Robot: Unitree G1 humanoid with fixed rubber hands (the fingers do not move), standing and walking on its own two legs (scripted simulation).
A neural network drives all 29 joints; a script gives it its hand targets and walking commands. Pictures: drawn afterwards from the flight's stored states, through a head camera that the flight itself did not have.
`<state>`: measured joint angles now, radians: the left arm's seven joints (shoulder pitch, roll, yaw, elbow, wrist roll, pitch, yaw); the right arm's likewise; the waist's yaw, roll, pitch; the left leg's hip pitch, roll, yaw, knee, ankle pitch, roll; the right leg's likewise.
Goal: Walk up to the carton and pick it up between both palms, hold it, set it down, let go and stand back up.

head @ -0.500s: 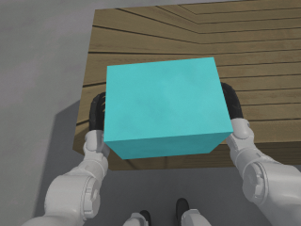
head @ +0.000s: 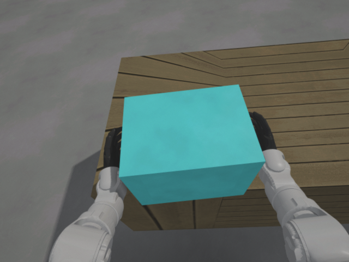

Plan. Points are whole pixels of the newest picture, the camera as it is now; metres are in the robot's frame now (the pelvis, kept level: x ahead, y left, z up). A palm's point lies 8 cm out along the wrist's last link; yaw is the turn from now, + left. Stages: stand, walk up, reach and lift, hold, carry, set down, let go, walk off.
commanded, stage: reach and lift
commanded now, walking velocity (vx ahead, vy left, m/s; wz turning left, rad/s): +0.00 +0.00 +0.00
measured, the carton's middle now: (187, 148) +0.41 -0.01 -0.02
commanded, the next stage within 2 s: none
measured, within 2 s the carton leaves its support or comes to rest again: neither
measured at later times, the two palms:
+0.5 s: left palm (103, 135) +0.39 +0.17 +0.10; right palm (281, 119) +0.38 -0.21 +0.11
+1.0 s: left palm (77, 133) +0.36 +0.20 +0.15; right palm (275, 114) +0.36 -0.18 +0.15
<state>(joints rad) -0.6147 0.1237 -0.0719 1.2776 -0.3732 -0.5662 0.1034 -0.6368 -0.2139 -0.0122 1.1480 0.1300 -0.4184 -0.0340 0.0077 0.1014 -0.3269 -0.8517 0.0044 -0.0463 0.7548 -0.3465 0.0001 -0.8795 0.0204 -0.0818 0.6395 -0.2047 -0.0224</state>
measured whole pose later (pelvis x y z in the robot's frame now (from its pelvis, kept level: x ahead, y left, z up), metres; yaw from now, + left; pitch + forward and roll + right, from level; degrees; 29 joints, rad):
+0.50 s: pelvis +0.00 +0.01 +0.03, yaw +1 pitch +12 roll -1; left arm -0.63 0.13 0.04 1.07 -0.26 -0.22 0.11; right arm -0.64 -0.21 -0.08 0.92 0.18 -0.06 -0.04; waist -0.05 0.05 -0.21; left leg -0.44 -0.02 -0.03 0.47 -0.24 0.01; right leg -0.48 0.00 -0.06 0.41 -0.13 -0.01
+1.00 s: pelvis +0.02 +0.01 +0.04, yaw +2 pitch +1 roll -2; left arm -0.32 0.06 0.20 0.23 0.01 0.30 0.05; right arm -0.38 -0.16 -0.04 0.38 0.19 0.22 -0.11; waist -0.06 0.00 -0.06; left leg -0.14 -0.01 -0.05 0.37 -0.25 0.01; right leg -0.16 0.01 -0.07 0.26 -0.11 -0.01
